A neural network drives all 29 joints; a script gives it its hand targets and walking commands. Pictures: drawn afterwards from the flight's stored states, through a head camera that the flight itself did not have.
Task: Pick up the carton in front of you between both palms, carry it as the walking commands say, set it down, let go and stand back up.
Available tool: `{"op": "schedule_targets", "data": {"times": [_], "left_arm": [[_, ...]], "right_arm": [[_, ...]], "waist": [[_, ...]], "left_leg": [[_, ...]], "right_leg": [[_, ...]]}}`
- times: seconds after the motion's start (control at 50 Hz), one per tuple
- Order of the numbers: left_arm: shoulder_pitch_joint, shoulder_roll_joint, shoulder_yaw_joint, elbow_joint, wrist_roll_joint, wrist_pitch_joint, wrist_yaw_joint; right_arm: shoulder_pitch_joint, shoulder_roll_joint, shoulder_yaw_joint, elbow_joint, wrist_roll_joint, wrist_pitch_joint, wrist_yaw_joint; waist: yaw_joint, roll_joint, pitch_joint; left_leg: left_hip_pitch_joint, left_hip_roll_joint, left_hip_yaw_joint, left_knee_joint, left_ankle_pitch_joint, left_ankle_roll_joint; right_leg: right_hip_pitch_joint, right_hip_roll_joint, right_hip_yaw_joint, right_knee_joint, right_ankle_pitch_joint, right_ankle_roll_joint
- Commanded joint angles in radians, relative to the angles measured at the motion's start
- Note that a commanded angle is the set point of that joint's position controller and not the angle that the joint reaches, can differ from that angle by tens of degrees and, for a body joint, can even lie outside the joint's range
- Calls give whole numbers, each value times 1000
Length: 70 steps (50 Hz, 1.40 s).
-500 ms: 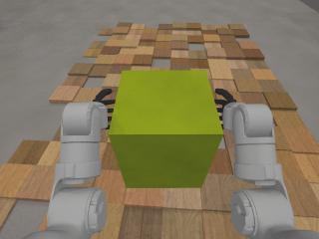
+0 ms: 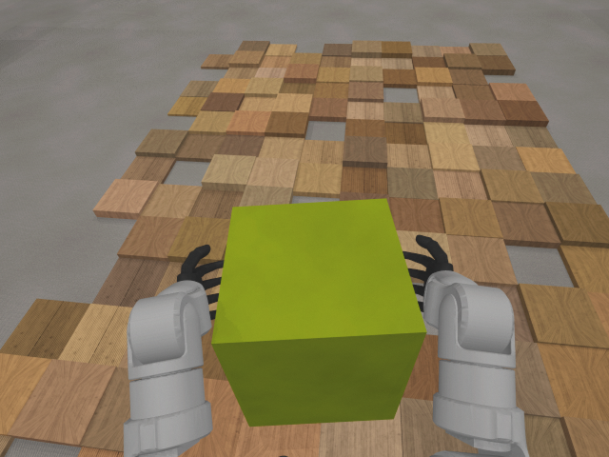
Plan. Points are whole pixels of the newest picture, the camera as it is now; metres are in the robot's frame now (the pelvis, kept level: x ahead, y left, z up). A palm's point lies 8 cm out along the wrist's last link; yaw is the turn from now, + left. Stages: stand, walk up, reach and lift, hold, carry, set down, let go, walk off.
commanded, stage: carry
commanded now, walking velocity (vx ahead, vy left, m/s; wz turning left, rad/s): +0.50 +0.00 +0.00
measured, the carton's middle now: (315, 316) +0.31 +0.01 +0.01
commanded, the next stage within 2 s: none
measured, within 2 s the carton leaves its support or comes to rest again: neither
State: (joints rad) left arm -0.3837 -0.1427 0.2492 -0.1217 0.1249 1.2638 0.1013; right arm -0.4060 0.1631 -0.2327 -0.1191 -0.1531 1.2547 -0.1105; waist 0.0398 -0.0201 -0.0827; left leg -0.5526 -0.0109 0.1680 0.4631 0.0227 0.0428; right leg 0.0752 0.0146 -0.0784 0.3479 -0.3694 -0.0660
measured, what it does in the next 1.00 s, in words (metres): walks ahead: right foot, then left foot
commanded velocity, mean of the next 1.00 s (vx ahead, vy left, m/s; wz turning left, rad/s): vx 0.50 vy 0.00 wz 0.00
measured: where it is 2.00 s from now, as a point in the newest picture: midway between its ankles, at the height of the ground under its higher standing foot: (328, 210)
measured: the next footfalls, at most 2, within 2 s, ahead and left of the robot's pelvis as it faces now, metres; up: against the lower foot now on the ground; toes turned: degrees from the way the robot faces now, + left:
right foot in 0.28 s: +0.27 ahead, -0.13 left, +0.01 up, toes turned -12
left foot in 0.58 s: +0.49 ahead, +0.11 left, +0.02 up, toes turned +8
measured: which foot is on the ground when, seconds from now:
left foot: down 0.00-0.32, up 0.34-0.56, down 0.58-1.00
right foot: down 0.00-0.02, up 0.04-0.26, down 0.28-0.64, up 0.66-0.96, down 0.98-1.00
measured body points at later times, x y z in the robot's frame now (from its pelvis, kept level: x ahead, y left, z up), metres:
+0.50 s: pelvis +0.30 -0.02 +0.02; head +0.26 -0.01 +0.47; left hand +0.56 +0.14 +0.11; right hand +0.58 -0.16 +0.12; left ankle +0.30 +0.10 -0.69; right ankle +0.23 -0.12 -0.72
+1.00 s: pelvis +0.63 -0.03 -0.02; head +0.64 -0.04 +0.43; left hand +1.03 +0.09 +0.17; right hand +1.01 -0.21 +0.16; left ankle +0.47 +0.10 -0.70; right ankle +0.74 -0.11 -0.75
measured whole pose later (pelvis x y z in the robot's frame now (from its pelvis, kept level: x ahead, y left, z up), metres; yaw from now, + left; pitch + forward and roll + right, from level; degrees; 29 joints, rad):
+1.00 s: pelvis +0.63 -0.03 -0.02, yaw -2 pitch +3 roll +3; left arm -0.87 0.03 0.26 0.10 0.07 1.37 0.12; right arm -0.88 -0.06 -0.22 0.14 0.00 1.33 -0.16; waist -0.04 -0.02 -0.03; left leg -0.14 0.04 0.15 0.78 -0.31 0.04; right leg -0.48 -0.03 -0.08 0.49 -0.05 -0.06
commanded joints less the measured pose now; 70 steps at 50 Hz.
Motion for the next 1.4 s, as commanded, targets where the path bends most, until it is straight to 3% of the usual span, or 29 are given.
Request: {"op": "schedule_targets", "data": {"times": [0.0, 0.02, 0.04, 0.06, 0.1, 0.14, 0.22, 0.28, 0.32, 0.34, 0.38, 0.46, 0.58, 0.6, 0.62, 0.64, 0.7, 0.8, 0.88, 0.94, 0.96, 0.98, 1.0, 1.02, 1.1, 1.24, 1.32, 1.36, 1.38], "left_arm": [[-606, -1059, -799, -214, -463, -35, -284], [-553, -1018, -821, -265, -449, -41, -287], [-501, -1004, -839, -295, -451, -44, -291], [-439, -982, -846, -297, -457, -50, -293], [-357, -963, -842, -343, -450, -68, -285], [-331, -967, -848, -379, -436, -78, -278], [-234, -963, -856, -357, -404, -97, -267], [-207, -948, -866, -332, -400, -98, -269], [-186, -929, -852, -278, -387, -101, -262], [-203, -898, -852, -289, -390, -87, -257], [-255, -857, -875, -297, -411, -62, -246], [-360, -826, -888, -281, -439, -29, -253], [-568, -744, -844, -260, -486, 3, -244], [-669, -730, -837, -270, -500, 19, -239], [-740, -729, -829, -271, -523, 34, -233], [-761, -717, -812, -240, -529, 41, -227], [-844, -743, -752, -179, -526, 46, -193], [-969, -737, -651, -68, -461, 70, -147], [-1085, -734, -591, 53, -428, 75, -142], [-1161, -742, -548, 149, -433, 69, -159], [-1163, -744, -530, 187, -433, 64, -168], [-1156, -721, -500, 253, -429, 59, -171], [-1222, -690, -468, 274, -413, 57, -169], [-1198, -744, -471, 311, -431, 50, -174], [-1340, -926, -481, 212, -511, 21, -196], [-1297, -1056, -611, -12, -548, -35, -194], [-1244, -1027, -729, -160, -565, -60, -196], [-1187, -998, -776, -206, -578, -62, -195], [-1178, -968, -800, -223, -572, -65, -195]], "right_arm": [[-481, 1032, 751, -126, 351, -45, 218], [-386, 1030, 776, -149, 353, -59, 221], [-315, 1048, 796, -155, 377, -67, 226], [-255, 1016, 794, -183, 383, -71, 227], [-237, 990, 827, -260, 398, -86, 226], [-276, 1016, 870, -332, 452, -93, 233], [-253, 971, 887, -380, 499, -86, 269], [-224, 918, 885, -376, 494, -73, 287], [-289, 858, 886, -384, 502, -40, 304], [-271, 831, 873, -326, 497, -34, 305], [-200, 815, 844, -244, 466, -24, 300], [-233, 792, 800, -196, 432, -9, 282], [-482, 725, 778, -217, 452, 15, 238], [-549, 704, 759, -194, 453, 18, 229], [-593, 671, 738, -183, 451, 20, 218], [-610, 664, 737, -172, 475, 31, 208], [-826, 700, 754, -227, 550, 49, 196], [-986, 761, 698, -95, 620, 75, 216], [-1106, 800, 647, 73, 622, 68, 227], [-1199, 844, 620, 167, 607, 54, 219], [-1217, 838, 597, 199, 600, 51, 215], [-1226, 836, 571, 247, 595, 58, 212], [-1261, 871, 535, 302, 593, 62, 203], [-1280, 859, 519, 306, 575, 63, 195], [-1309, 980, 490, 283, 549, 42, 177], [-1112, 1015, 519, 154, 442, -13, 153], [-1006, 943, 595, 33, 401, -46, 147], [-962, 898, 636, -33, 392, -54, 146], [-937, 872, 655, -64, 401, -59, 148]], "waist": [[-50, 3, -409], [-84, 75, -484], [-77, 162, -510], [-87, 141, -548], [-74, 63, -605], [-55, 38, -483], [-33, 167, -366], [-16, 57, -325], [11, -289, -239], [21, -189, -179], [-1, 34, -203], [-24, -42, -155], [-65, -117, -230], [-101, -24, -284], [-125, 227, -337], [-126, 307, -292], [-118, 44, -331], [-108, 175, -319], [-109, 151, -271], [-11, 69, -353], [33, -30, -373], [5, -233, -388], [23, -325, -498], [40, -297, -508], [40, -88, -486], [72, -111, -498], [52, -55, -393], [-51, -128, -492], [-140, -105, -584]], "left_leg": [[669, -21, 63, -143, 303, 51], [1018, 99, -81, -115, 361, 97], [1220, 255, -284, -40, 481, 141], [1259, 339, -408, -7, 513, 177], [1132, 439, -548, -92, -56, 232], [821, 377, -416, -188, -330, 180], [354, 263, -133, -262, -520, 66], [184, 170, -18, -99, -737, 4], [-88, 34, 6, 282, -558, -58], [-218, 53, -87, 457, -643, -56], [-274, 118, -182, 584, -557, -41], [-49, 94, -95, 218, -389, -68], [424, -11, 99, 23, -106, -28], [569, 48, -46, -28, -211, 16], [733, 233, -407, -74, -262, 152], [804, 342, -615, -149, -112, 213], [770, 355, -480, -89, -14, 182], [684, 273, -257, -107, -51, 129], [561, 187, -117, -73, -7, 76], [434, 134, -33, 238, 53, 32], [273, 78, -39, 425, -76, 20], [79, -15, -61, 609, -524, 3], [-145, -67, -145, 876, -615, -9], [-245, -16, -191, 924, -607, 7], [-279, 57, -194, 788, -444, -1], [-478, 51, -109, 735, -362, 7], [-125, -15, -7, 173, -152, 4], [315, -113, 89, 90, -19, 54], [579, -65, 48, 95, 133, 76]], "right_leg": [[-161, -128, -7, 421, 1096, 55], [-459, -107, 16, 628, 679, 91], [-740, -29, 48, 765, -54, 98], [-858, 13, 80, 902, -180, 90], [-902, -101, 193, 896, -208, 77], [-766, -134, 130, 662, -236, 90], [-261, -60, -103, 298, -37, 88], [48, -8, -222, 175, 14, 95], [157, -343, 493, -68, -158, -120], [138, -433, 613, -116, -33, -179], [128, -454, 548, -101, 159, -184], [-49, -292, 141, -162, 201, -39], [-260, -189, -118, 160, 429, 22], [-357, -124, -170, 364, 439, 68], [-591, -46, -146, 689, 301, 115], [-832, 9, -50, 872, -155, 101], [-902, -100, 109, 848, -94, 35], [-791, -92, 62, 463, 195, 46], [-534, -29, -15, 128, 510, 28], [-191, -14, -58, 105, 506, 10], [-14, -47, -6, 113, 471, 18], [130, -238, 279, 175, 775, -10], [339, -382, 503, 178, 679, -198], [308, -380, 563, 131, 419, -228], [202, -313, 410, 127, 602, -179], [358, -262, 279, 186, 853, -171], [121, -156, 116, 105, 848, -95], [-34, -151, 28, 297, 1193, -38], [-145, -140, -20, 508, 1107, -1]]}}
